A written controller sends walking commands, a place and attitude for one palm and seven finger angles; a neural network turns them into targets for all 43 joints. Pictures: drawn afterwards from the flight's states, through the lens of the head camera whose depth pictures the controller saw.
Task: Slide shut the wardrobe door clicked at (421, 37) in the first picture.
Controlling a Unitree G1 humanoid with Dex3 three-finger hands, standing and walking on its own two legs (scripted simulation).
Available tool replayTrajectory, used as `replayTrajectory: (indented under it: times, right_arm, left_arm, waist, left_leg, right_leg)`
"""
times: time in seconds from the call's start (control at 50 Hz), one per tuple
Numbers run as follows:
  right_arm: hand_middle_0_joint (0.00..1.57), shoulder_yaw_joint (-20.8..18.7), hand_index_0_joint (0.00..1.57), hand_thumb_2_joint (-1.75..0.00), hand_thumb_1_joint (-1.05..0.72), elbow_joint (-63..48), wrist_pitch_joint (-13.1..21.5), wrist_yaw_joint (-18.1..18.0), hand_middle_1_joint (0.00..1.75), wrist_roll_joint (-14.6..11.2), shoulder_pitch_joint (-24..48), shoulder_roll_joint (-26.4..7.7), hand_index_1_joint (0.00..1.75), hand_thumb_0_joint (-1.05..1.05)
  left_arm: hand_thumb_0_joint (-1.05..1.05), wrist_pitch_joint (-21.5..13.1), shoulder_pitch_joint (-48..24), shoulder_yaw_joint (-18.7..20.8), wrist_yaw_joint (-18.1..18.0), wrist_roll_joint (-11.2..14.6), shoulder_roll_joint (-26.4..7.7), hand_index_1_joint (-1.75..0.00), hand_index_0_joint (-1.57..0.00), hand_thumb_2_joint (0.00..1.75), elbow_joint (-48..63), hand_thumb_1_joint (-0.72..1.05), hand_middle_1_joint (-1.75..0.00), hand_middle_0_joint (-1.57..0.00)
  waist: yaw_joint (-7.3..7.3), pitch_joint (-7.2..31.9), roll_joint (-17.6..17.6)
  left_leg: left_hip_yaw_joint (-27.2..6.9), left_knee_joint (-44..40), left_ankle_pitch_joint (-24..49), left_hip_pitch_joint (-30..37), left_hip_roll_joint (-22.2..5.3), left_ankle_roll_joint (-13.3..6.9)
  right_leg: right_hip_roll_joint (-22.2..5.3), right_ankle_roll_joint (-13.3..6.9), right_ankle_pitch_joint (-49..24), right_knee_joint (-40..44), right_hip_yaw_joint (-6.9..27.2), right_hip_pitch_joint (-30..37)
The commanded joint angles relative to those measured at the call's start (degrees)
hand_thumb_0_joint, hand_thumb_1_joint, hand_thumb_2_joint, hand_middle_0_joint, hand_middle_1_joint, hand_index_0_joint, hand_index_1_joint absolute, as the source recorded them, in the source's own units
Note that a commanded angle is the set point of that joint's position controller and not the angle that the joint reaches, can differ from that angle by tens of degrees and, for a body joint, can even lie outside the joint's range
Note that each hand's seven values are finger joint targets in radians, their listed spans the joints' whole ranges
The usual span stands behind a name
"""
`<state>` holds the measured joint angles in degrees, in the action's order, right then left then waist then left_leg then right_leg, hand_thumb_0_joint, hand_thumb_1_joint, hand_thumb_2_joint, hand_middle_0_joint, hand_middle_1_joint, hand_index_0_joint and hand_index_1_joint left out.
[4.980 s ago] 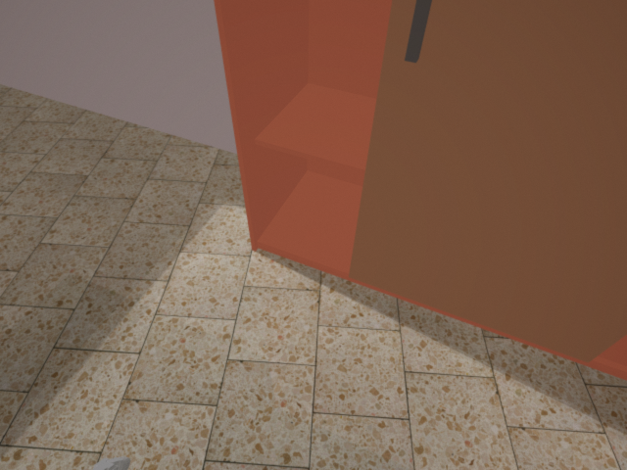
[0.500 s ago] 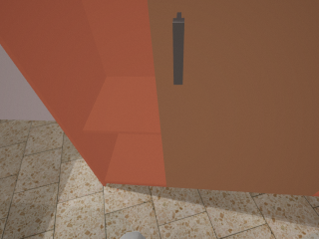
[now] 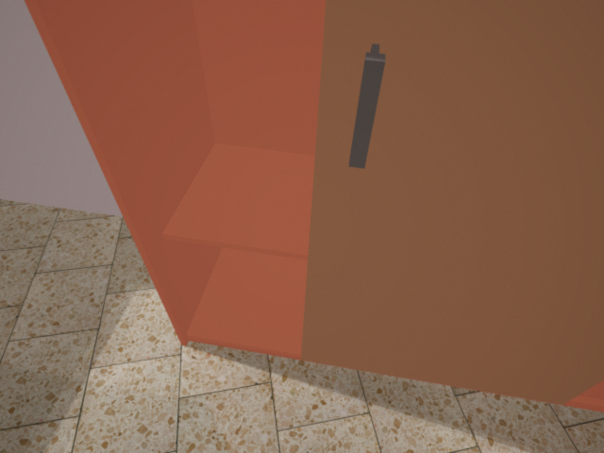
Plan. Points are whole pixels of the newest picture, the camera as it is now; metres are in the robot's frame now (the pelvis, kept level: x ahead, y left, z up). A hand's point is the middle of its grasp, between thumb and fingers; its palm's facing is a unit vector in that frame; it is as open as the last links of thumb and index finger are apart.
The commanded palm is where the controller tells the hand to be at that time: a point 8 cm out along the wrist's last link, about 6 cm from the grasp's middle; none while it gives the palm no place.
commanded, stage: come to a stop and stand still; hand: right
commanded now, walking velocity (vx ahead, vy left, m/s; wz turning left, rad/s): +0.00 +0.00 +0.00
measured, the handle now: (365, 108) +0.52 -0.04 +0.22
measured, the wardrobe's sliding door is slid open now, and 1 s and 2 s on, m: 0.41 0.41 0.41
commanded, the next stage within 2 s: look again from close up in 0.32 s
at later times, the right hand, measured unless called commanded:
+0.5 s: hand out of the picture -0.04 -0.14 -0.18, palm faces +0.02 +0.99 -0.17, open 7.4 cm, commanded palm none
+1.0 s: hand out of the picture +0.01 -0.17 -0.18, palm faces +0.03 +0.98 -0.21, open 7.4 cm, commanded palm none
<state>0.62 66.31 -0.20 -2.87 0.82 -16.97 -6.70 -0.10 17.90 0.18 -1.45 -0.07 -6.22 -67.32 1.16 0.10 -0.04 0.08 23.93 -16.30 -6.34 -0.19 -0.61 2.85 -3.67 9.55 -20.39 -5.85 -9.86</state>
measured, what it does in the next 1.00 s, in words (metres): stands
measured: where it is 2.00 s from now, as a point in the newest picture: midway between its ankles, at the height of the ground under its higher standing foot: outside the picture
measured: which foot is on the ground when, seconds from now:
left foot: down 0.00-1.00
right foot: down 0.00-1.00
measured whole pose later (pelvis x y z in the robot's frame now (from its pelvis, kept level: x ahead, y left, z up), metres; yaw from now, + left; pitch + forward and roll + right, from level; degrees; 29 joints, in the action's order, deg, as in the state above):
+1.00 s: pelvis -0.01 +0.00 -0.01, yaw -1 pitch -2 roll +0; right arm 1.2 58.5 0.6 -2.6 1.0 -17.5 -9.9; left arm -0.2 13.2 0.0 -1.0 -0.6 -9.8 -59.5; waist -0.1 -0.7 -0.3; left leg 1.4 27.9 -17.6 -8.0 1.0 -1.1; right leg 1.4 -3.5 12.4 -28.2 -4.7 -13.6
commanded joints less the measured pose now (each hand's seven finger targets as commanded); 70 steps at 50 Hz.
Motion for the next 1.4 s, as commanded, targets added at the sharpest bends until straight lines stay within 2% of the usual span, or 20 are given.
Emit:
replayTrajectory:
  times: [0.0,0.16,0.24,0.38,0.4,0.42,0.44,0.48,0.5,0.52,0.54,0.58,0.6,0.66,0.8,0.92,1.0,1.24,1.3,1.38]
  right_arm:
    - [0.20,-1.0,0.20,-0.90,-0.90,-1.1,0.4,-0.1,0.30,-0.3,-5.1,-5.2,0.30,0.00]
    - [0.20,-0.9,0.20,-0.90,-0.90,-1.2,0.9,0.1,0.30,-0.4,-5.7,-4.5,0.30,0.00]
    - [0.20,-0.8,0.20,-0.90,-0.90,-0.9,1.2,0.1,0.30,-0.5,-6.2,-4.2,0.30,0.00]
    - [0.20,-0.6,0.20,-0.90,-0.90,-0.5,1.3,0.0,0.30,-0.6,-7.1,-4.0,0.30,0.00]
    - [0.20,1.0,0.20,-0.90,-0.90,-5.6,2.8,0.6,0.30,0.3,-4.6,-13.0,0.30,0.00]
    - [0.20,-0.8,0.20,-0.90,-0.90,-5.5,2.7,0.2,0.30,0.0,-5.0,-9.8,0.30,0.00]
    - [0.20,-0.2,0.20,-0.90,-0.90,-5.7,3.1,0.0,0.30,0.0,-5.3,-9.0,0.30,0.00]
    - [0.20,-0.2,0.20,-0.90,-0.90,-6.1,3.3,-0.3,0.30,-0.1,-5.4,-7.1,0.30,0.00]
    - [0.20,-0.1,0.20,-0.90,-0.90,-6.6,3.2,-0.4,0.30,-0.2,-4.9,-7.1,0.30,0.00]
    - [0.20,-0.3,0.20,-0.90,-0.90,-6.7,3.1,-0.5,0.30,-0.2,-4.7,-6.7,0.30,0.00]
    - [0.20,-0.4,0.20,-0.90,-0.90,-7.1,3.0,-0.6,0.30,-0.2,-5.1,-6.8,0.30,0.00]
    - [0.20,-0.6,0.20,-0.90,-0.90,-7.6,2.7,-0.7,0.30,-0.2,-6.0,-7.4,0.30,0.00]
    - [0.20,-0.6,0.20,-0.90,-0.90,-7.9,2.6,-0.8,0.30,-0.1,-6.8,-7.5,0.30,0.00]
    - [0.20,-0.9,0.20,-0.90,-0.90,-9.1,1.8,-0.7,0.30,-0.2,-6.1,-8.4,0.30,0.00]
    - [0.20,-0.8,0.20,-0.90,-0.90,-10.4,1.4,-0.3,0.30,0.0,-4.4,-9.5,0.30,0.00]
    - [0.20,-0.8,0.20,-0.90,-0.90,-9.8,1.4,-0.1,0.30,0.0,-3.9,-9.5,0.30,0.00]
    - [0.20,-0.7,0.20,-0.90,-0.90,-8.8,1.4,0.0,0.30,0.0,-4.2,-9.5,0.30,0.00]
    - [0.20,-0.6,0.20,-0.90,-0.90,-5.2,1.1,0.0,0.30,0.1,-6.5,-7.6,0.30,0.00]
    - [0.20,-0.5,0.20,-0.90,-0.90,-4.6,1.0,-0.1,0.30,0.2,-7.5,-7.2,0.30,0.00]
    - [0.20,-0.6,0.20,-0.90,-0.90,-3.9,0.9,-0.1,0.30,0.3,-8.6,-6.3,0.30,0.00]
  left_arm:
    - [0.00,-0.4,3.1,0.8,-0.5,-0.3,-6.0,-0.30,-0.20,0.90,1.1,0.90,-0.30,-0.20]
    - [0.00,-0.5,4.3,0.6,-0.7,-0.4,-5.3,-0.30,-0.20,0.90,1.1,0.90,-0.30,-0.20]
    - [0.00,-0.7,4.3,0.5,-0.8,-0.3,-5.1,-0.30,-0.20,0.90,1.2,0.90,-0.30,-0.20]
    - [0.00,-0.7,3.6,0.3,-0.8,-0.3,-5.3,-0.30,-0.20,0.90,1.1,0.90,-0.30,-0.20]
    - [0.00,-0.6,0.0,0.9,0.3,-1.0,-9.9,-0.30,-0.20,0.90,9.3,0.90,-0.30,-0.20]
    - [0.00,-1.4,-1.3,1.8,-0.1,-1.4,-10.5,-0.30,-0.20,0.90,9.7,0.90,-0.30,-0.20]
    - [0.00,-1.6,-0.2,1.5,-0.3,-1.4,-8.2,-0.30,-0.20,0.90,10.2,0.90,-0.30,-0.20]
    - [0.00,-1.4,1.9,1.3,-0.3,-1.1,-6.4,-0.30,-0.20,0.90,10.3,0.90,-0.30,-0.20]
    - [0.00,-1.2,2.9,0.8,-0.1,-1.2,-6.0,-0.30,-0.20,0.90,10.5,0.90,-0.30,-0.20]
    - [0.00,-1.3,2.5,0.9,-0.1,-1.1,-6.2,-0.30,-0.20,0.90,10.5,0.90,-0.30,-0.20]
    - [0.00,-1.4,2.1,1.0,-0.2,-1.1,-6.6,-0.30,-0.20,0.90,10.6,0.90,-0.30,-0.20]
    - [0.00,-1.5,1.8,1.2,-0.5,-0.9,-7.7,-0.30,-0.20,0.90,10.4,0.90,-0.30,-0.20]
    - [0.00,-1.5,1.7,0.9,-0.5,-0.9,-7.7,-0.30,-0.20,0.90,10.5,0.90,-0.30,-0.20]
    - [0.00,-0.9,0.1,1.3,-0.5,-0.8,-8.8,-0.30,-0.20,0.90,10.8,0.90,-0.30,-0.20]
    - [0.00,-0.8,-2.5,1.0,0.0,-0.8,-9.9,-0.30,-0.20,0.90,11.1,0.90,-0.30,-0.20]
    - [0.00,-0.9,-3.2,0.9,0.1,-0.7,-10.4,-0.30,-0.20,0.90,10.4,0.90,-0.30,-0.20]
    - [0.00,-1.0,-2.6,0.8,0.1,-0.6,-10.6,-0.30,-0.20,0.90,9.2,0.90,-0.30,-0.20]
    - [0.00,-0.7,-0.3,0.9,0.1,-0.5,-10.1,-0.30,-0.20,0.90,5.9,0.90,-0.30,-0.20]
    - [0.00,-0.6,0.4,1.1,0.1,-0.4,-10.1,-0.30,-0.20,0.90,5.4,0.90,-0.30,-0.20]
    - [0.00,-0.5,1.1,1.3,0.0,-0.4,-9.4,-0.30,-0.20,0.90,5.1,0.90,-0.30,-0.20]
  waist:
    - [-1.14,-7.8,-0.4]
    - [-0.48,-6.6,-0.8]
    - [-0.48,-5.3,-0.1]
    - [-0.54,-5.9,-0.5]
    - [0.74,-12.6,-0.3]
    - [-0.83,-5.6,4.4]
    - [-0.03,0.1,4.2]
    - [0.53,2.0,-1.2]
    - [0.71,1.6,-4.5]
    - [0.56,-0.4,-5.2]
    - [0.26,-1.2,-3.4]
    - [-0.42,-0.5,-1.6]
    - [-1.04,0.2,-2.8]
    - [-0.95,-2.8,-1.3]
    - [-1.41,-4.6,0.3]
    - [-1.28,-4.0,-0.8]
    - [-1.37,-3.6,0.1]
    - [-1.26,-6.0,0.8]
    - [-1.41,-5.5,-0.1]
    - [-1.40,-5.5,1.1]
  left_leg:
    - [-4.5,-6.2,-0.7,-8.1,-5.2,-1.2]
    - [-5.5,-7.1,-1.0,-10.0,-5.6,-1.5]
    - [-5.6,-7.1,1.6,-8.8,-5.7,-1.6]
    - [-5.7,-7.3,2.3,-9.3,-5.5,-1.5]
    - [-3.5,-5.4,-2.9,-12.1,-3.3,-2.8]
    - [-5.9,-3.1,-4.6,-13.1,-6.1,-3.5]
    - [-7.0,-3.6,0.1,-10.1,-7.1,-3.8]
    - [-9.3,-4.8,2.7,-10.2,-8.4,-4.0]
    - [-8.5,-4.4,5.6,-8.6,-8.4,-3.6]
    - [-7.9,-3.6,8.6,-8.8,-8.0,-3.5]
    - [-7.3,-1.9,13.5,-8.2,-7.4,-3.2]
    - [-5.3,1.6,20.1,-6.1,-6.1,-2.7]
    - [-4.8,2.0,22.2,-4.7,-5.9,-2.2]
    - [-5.0,1.8,17.9,-6.5,-5.8,-2.1]
    - [-4.9,-1.0,7.0,-7.7,-4.9,-1.7]
    - [-5.3,-2.5,5.8,-7.2,-5.2,-1.4]
    - [-4.7,-3.1,4.8,-6.2,-5.1,-1.1]
    - [-3.7,-4.0,0.9,-6.8,-5.0,-0.9]
    - [-3.2,-3.6,0.9,-6.5,-4.8,-0.7]
    - [-2.8,-3.0,0.6,-7.0,-4.6,-0.7]
  right_leg:
    - [-8.6,1.7,8.2,6.5,10.9,-2.0]
    - [-8.3,1.9,4.6,4.7,10.0,0.0]
    - [-8.3,1.8,1.6,3.8,9.7,0.9]
    - [-8.4,1.9,0.5,3.4,9.5,1.5]
    - [-4.5,1.9,3.0,0.4,10.6,-5.5]
    - [-7.2,1.8,5.3,-3.4,10.2,-4.7]
    - [-6.6,1.6,1.3,-6.6,10.7,-2.9]
    - [-6.1,1.8,-1.1,-9.9,9.6,-2.5]
    - [-6.1,1.4,-1.3,-10.3,9.2,-3.7]
    - [-6.2,1.3,-2.3,-9.7,9.0,-4.5]
    - [-6.4,1.2,-4.7,-9.2,9.0,-4.3]
    - [-7.5,0.6,-11.2,-8.6,9.3,-3.1]
    - [-7.6,0.3,-13.3,-9.6,9.1,-3.0]
    - [-7.8,0.6,-10.0,-8.0,8.6,-3.5]
    - [-8.1,0.4,-4.3,-4.6,9.7,-3.3]
    - [-8.4,0.6,-2.9,-2.3,9.8,-2.0]
    - [-8.8,0.6,-1.7,-0.7,10.3,-1.7]
    - [-9.4,0.8,9.1,5.4,12.5,-3.6]
    - [-9.7,0.7,10.1,6.0,12.9,-3.7]
    - [-10.0,0.8,12.5,7.7,13.5,-3.9]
